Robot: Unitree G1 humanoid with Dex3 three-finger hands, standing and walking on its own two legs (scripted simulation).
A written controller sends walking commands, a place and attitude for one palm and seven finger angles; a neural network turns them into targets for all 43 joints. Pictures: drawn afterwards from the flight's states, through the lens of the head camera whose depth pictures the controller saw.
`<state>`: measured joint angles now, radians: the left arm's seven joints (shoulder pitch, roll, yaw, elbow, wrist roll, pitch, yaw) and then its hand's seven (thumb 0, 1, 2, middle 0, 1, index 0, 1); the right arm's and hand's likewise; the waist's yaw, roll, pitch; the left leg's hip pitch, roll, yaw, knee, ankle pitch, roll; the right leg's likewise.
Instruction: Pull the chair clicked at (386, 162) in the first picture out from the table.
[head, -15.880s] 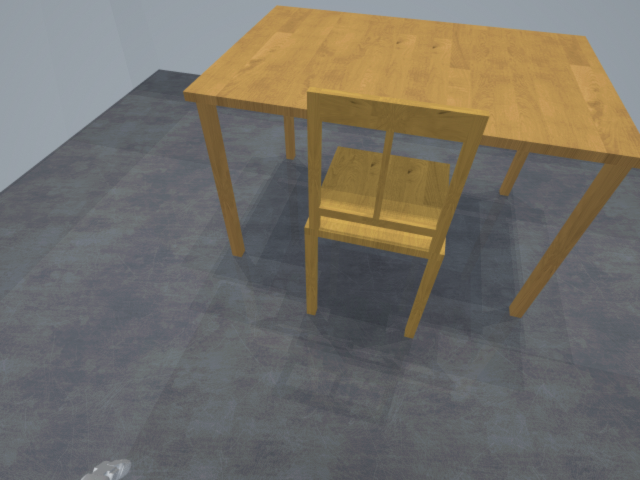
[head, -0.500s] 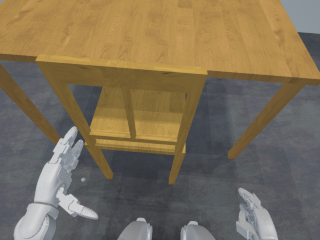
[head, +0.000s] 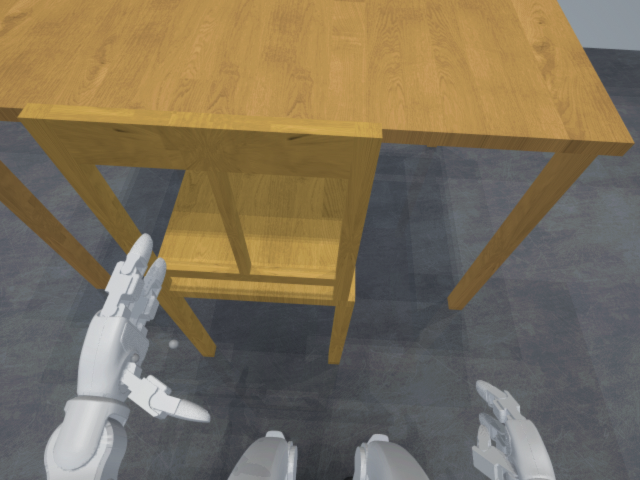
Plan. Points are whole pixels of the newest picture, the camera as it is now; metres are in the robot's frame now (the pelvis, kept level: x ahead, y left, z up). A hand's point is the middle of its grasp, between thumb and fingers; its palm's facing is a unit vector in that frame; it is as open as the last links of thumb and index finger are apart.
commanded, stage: aim the fingers beside a spindle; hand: left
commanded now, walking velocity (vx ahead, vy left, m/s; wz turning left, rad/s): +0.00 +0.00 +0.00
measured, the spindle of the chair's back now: (233, 227) +0.45 +0.15 +0.00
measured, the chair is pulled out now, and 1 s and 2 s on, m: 0.00 0.00 0.00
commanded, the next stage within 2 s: none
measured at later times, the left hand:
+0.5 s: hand (219, 341) +0.28 +0.14 +0.00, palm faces -0.06 -1.00 +0.00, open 16.9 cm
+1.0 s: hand (214, 320) +0.30 +0.14 +0.02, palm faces +0.00 -1.00 -0.03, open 17.0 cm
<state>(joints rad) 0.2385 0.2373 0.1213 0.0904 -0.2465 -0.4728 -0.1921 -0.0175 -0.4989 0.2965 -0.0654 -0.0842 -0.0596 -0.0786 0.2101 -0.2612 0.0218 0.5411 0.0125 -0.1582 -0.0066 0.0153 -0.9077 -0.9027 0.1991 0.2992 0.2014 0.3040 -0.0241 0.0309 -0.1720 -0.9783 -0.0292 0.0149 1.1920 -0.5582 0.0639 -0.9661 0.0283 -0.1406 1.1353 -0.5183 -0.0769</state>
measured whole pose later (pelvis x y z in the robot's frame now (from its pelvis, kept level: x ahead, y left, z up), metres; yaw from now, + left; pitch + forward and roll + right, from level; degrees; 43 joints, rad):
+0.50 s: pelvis +0.00 +0.00 -0.01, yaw +0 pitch +22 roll -2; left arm 0.13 0.18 0.03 0.20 -0.20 -0.42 -0.12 -0.02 -0.50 0.30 -0.06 -0.08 -0.06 -0.08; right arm 0.20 -0.26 0.02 0.52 0.01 -0.11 0.01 0.01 -0.91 -0.90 0.20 0.30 0.20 0.30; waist -0.03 0.03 -0.17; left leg -1.06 -0.03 0.03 1.26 -0.58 0.07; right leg -1.05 0.02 -0.13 1.21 -0.54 -0.08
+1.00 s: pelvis -0.01 +0.01 -0.02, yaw +0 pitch +22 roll -2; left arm 0.06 0.16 -0.01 0.20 -0.13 -0.48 0.00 -0.02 -0.50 0.30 -0.06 -0.08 -0.06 -0.08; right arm 0.20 -0.25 0.03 0.53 0.01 -0.04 0.04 0.01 -0.91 -0.90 0.20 0.30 0.20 0.30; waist -0.02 0.05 -0.20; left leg -1.07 -0.04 0.04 1.26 -0.58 0.09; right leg -1.06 0.01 -0.13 1.22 -0.54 -0.06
